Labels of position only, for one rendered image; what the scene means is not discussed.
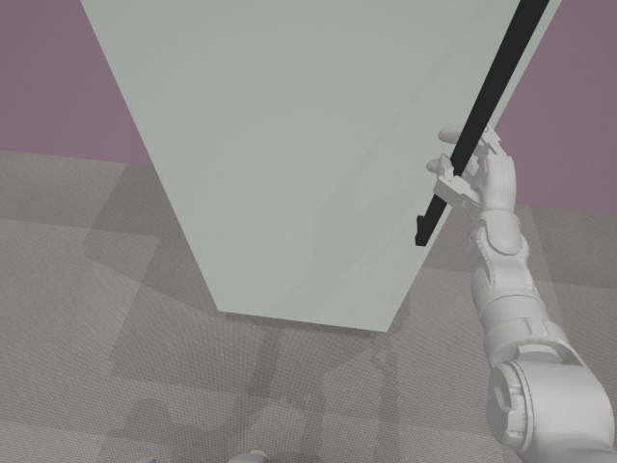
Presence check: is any right robot upper arm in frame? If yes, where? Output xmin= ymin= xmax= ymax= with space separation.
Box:
xmin=486 ymin=360 xmax=617 ymax=463

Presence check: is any handle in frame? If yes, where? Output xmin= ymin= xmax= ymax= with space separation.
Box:
xmin=416 ymin=0 xmax=550 ymax=247

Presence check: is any fridge door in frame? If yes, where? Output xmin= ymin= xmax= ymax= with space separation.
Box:
xmin=80 ymin=0 xmax=562 ymax=332

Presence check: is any left robot shin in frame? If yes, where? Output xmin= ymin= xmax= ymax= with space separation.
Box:
xmin=250 ymin=450 xmax=269 ymax=460

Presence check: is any right robot forearm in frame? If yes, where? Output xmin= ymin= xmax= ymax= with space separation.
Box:
xmin=465 ymin=210 xmax=615 ymax=446

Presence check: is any right robot hand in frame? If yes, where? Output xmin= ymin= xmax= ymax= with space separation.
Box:
xmin=426 ymin=124 xmax=517 ymax=223

